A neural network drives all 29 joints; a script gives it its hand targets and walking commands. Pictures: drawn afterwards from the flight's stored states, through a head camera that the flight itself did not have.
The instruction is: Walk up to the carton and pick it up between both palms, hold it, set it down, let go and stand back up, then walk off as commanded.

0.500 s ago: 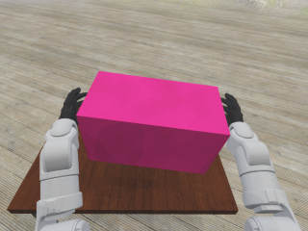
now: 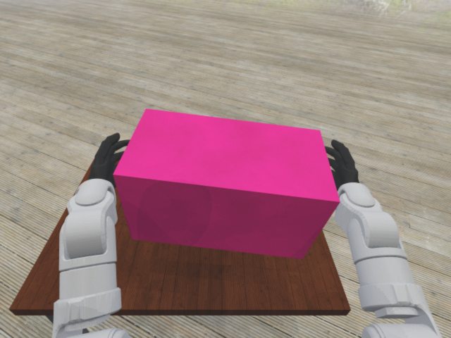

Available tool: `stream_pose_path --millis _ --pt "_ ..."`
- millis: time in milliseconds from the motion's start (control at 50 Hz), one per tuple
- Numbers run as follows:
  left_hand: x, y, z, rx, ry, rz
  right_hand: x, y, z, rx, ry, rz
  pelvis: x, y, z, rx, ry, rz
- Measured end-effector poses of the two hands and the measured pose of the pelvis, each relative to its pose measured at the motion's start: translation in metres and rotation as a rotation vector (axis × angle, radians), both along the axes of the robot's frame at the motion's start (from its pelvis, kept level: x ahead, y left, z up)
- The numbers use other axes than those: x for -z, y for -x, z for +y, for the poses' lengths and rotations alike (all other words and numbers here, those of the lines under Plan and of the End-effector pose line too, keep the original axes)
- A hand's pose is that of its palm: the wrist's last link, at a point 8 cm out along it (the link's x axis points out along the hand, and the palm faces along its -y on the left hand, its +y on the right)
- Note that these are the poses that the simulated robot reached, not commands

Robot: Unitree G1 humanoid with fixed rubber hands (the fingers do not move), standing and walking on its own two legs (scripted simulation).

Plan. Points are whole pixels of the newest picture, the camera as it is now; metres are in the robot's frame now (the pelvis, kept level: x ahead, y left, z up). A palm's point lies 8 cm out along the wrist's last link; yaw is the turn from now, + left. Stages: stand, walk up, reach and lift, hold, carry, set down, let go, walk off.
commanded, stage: hold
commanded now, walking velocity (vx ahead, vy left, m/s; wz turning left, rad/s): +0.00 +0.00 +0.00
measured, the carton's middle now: (225, 185) +0.36 +0.00 +0.13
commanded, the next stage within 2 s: none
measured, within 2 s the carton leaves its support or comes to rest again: neither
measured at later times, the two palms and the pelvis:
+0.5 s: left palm (101, 179) +0.33 +0.20 +0.17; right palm (342, 182) +0.34 -0.20 +0.16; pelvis +0.00 +0.00 +0.00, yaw +0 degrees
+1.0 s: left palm (104, 178) +0.34 +0.20 +0.17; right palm (343, 181) +0.34 -0.21 +0.16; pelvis +0.00 +0.00 +0.00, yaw +0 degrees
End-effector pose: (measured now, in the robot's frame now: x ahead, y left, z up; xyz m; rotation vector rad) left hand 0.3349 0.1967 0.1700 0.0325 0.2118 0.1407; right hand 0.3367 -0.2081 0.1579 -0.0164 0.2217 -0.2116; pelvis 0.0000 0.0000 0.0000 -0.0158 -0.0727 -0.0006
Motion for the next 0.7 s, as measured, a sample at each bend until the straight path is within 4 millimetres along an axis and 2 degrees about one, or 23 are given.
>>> stream_pose_path --millis 700 --pt "-0.0035 0.0010 0.0035 -0.013 -0.010 0.001 -0.0017 -0.0035 0.0040 -0.010 -0.006 -0.002 -0.0004 0.0053 -0.0001 -0.005 -0.002 0.007"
